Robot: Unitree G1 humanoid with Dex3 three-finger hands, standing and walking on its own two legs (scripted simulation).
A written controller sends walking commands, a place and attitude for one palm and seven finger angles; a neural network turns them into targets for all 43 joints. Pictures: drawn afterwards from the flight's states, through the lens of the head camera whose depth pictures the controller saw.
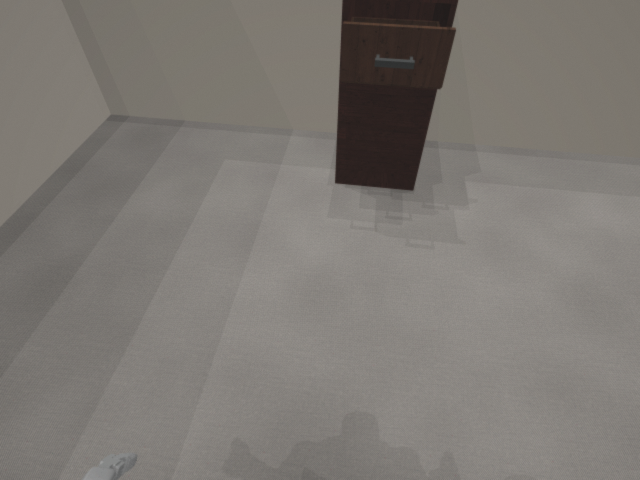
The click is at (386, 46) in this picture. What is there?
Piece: drawer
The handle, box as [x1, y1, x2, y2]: [374, 54, 414, 68]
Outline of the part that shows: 375,58 374,66 413,68 414,60 411,56 408,60 379,58 379,54 377,54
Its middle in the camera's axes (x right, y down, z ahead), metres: +0.23 -0.56 +1.22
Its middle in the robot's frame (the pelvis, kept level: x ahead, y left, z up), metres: +1.30 -0.17 -0.04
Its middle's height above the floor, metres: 0.73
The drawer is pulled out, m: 0.23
